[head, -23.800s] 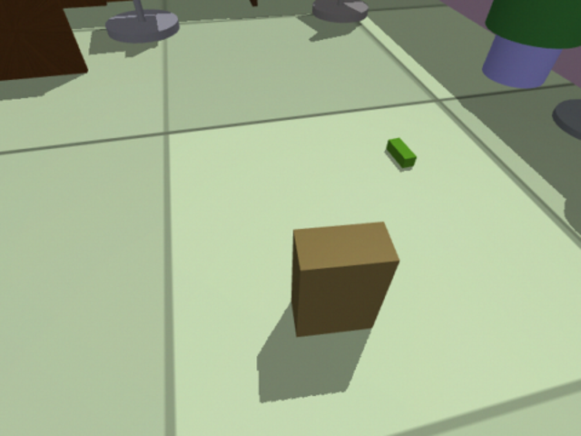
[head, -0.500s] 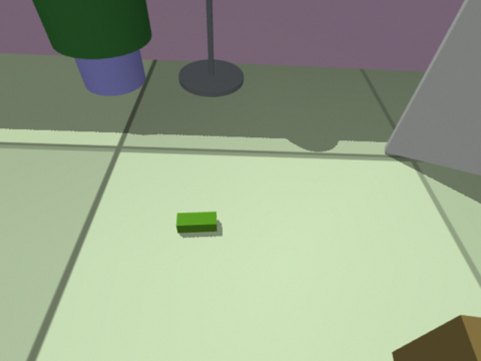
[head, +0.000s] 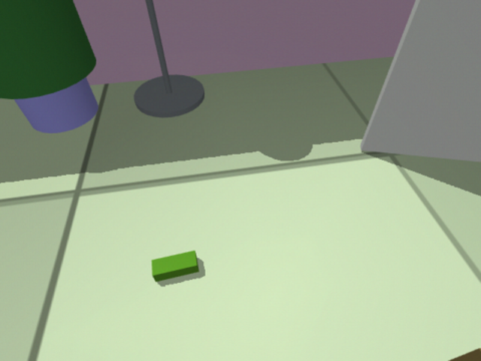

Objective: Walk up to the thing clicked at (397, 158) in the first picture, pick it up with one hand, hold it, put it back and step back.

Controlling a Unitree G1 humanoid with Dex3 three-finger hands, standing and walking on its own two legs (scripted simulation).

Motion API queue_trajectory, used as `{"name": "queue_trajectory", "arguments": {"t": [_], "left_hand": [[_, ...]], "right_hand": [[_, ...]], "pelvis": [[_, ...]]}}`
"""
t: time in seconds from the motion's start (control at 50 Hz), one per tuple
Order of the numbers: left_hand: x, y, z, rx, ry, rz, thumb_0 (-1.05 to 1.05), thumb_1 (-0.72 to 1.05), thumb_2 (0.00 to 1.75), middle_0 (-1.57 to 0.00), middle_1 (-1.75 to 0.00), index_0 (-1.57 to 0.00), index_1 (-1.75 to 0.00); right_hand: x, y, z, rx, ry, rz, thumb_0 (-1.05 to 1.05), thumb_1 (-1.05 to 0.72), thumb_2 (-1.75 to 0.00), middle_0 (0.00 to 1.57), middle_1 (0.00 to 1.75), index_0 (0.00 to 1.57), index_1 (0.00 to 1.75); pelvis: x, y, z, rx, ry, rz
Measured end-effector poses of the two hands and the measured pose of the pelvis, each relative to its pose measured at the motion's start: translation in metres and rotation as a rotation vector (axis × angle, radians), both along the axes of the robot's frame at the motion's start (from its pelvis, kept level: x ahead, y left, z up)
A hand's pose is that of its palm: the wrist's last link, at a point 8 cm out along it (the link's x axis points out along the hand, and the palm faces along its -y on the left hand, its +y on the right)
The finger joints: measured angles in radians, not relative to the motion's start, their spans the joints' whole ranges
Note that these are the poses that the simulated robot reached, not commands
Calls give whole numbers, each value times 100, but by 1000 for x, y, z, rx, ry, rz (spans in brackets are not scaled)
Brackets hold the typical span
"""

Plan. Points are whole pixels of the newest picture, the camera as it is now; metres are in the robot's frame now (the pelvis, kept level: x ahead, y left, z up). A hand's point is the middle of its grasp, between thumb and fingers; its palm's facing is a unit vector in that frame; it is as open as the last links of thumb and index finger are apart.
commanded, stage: walk up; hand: left
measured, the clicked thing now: (175, 265) +0.66 +0.26 -0.73
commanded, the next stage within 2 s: none
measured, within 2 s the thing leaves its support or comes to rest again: neither
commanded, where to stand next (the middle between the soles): +0.29 +0.02 m, yaw +2 degrees
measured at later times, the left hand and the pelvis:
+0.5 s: hand out of the picture +0.16 +0.30 -0.15, palm faces +0.03 -0.94 -0.35, open 7.4 cm; pelvis +0.15 +0.02 +0.00, yaw +2 degrees
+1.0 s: hand (86, 332) +0.25 +0.30 -0.15, palm faces -0.04 -0.92 -0.39, open 7.4 cm; pelvis +0.20 +0.03 +0.00, yaw -1 degrees
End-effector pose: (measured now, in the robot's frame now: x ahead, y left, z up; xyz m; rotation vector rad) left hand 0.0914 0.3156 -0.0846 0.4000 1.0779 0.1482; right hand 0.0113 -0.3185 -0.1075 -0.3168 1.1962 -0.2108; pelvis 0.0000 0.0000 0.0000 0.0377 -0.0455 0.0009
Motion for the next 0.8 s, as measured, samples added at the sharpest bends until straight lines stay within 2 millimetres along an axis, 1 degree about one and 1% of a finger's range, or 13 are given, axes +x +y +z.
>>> {"name": "queue_trajectory", "arguments": {"t": [0.04,0.1,0.16,0.22,0.3,0.38,0.46,0.5,0.54,0.6,0.68,0.74,0.8], "left_hand": [[20,-10,1,13,-31,-1,1,90,90,-20,-30,-20,-30],[37,-21,9,14,-77,12,0,90,90,-21,-30,-21,-30],[41,-27,19,12,-77,39,0,90,90,-21,-30,-21,-30],[40,-26,22,15,-44,53,0,90,90,-21,-30,-21,-30],[39,-17,18,11,-2,78,0,90,90,-21,-30,-21,-30],[42,-2,8,-4,27,109,1,90,90,-21,-30,-21,-30],[52,20,-12,-29,55,137,1,90,90,-21,-30,-21,-30],[61,32,-26,-38,78,140,1,90,90,-21,-30,-21,-30],[72,38,-35,-47,104,145,1,90,90,-21,-30,-21,-30],[91,41,-38,-63,135,126,1,90,90,-20,-30,-20,-30],[117,44,-35,-76,123,116,1,90,90,-20,-30,-20,-30],[129,46,-34,-70,123,116,1,90,90,-20,-30,-20,-30],[136,46,-33,-56,143,119,0,90,90,-20,-30,-20,-30]], "right_hand": [[15,-7,-12,10,12,-1,1,-90,-90,20,30,21,30],[41,-7,-16,31,26,26,1,-90,-90,20,30,20,30],[71,-7,-10,48,6,48,1,-90,-90,20,30,20,30],[98,-8,-2,47,-25,62,1,-90,-90,20,30,21,30],[126,-10,7,24,-32,73,1,-90,-90,20,30,20,30],[152,-5,16,-12,-9,94,1,-90,-90,20,30,20,30],[186,9,24,-56,-13,119,1,-90,-90,20,30,20,30],[205,18,26,-81,-35,122,1,-90,-90,20,30,20,30],[220,29,31,-100,-69,123,1,-90,-90,20,30,20,30],[237,44,40,-101,-108,108,1,-90,-90,20,30,21,30],[248,57,49,-99,-111,106,1,-90,-90,20,30,21,30],[255,60,48,-97,-98,100,1,-90,-90,20,30,21,30],[262,60,41,-87,-96,92,1,-90,-90,20,30,21,30]], "pelvis": [[14,-7,-5,-30,-6,5],[29,-15,-2,-16,-15,7],[45,-17,7,-11,-17,4],[60,-17,13,-18,-15,-2],[81,-12,15,-39,-11,4],[105,-2,14,-58,-5,19],[132,14,6,-80,1,35],[145,24,0,-67,-1,40],[156,33,-2,-49,-5,28],[168,42,4,-74,-9,30],[179,47,12,-70,-12,30],[186,48,13,-65,-14,22],[191,47,12,-55,-11,8]]}}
